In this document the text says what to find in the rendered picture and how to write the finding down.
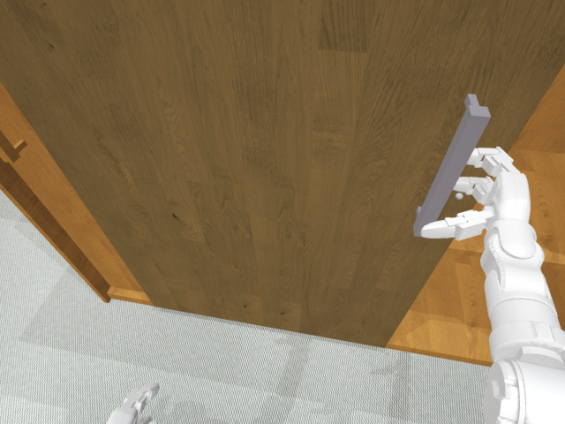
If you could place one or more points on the wardrobe door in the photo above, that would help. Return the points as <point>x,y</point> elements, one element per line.
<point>262,161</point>
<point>41,173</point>

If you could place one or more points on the handle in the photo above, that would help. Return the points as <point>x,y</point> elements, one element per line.
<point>468,133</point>
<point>7,152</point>

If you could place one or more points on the robot right forearm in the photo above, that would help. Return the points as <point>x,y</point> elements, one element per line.
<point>519,304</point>

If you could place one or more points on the left robot hand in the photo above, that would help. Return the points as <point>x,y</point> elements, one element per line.
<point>134,404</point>

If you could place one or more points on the right robot hand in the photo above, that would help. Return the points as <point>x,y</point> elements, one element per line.
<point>508,195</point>

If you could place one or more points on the robot right upper arm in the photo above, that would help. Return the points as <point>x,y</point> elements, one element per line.
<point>521,392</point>

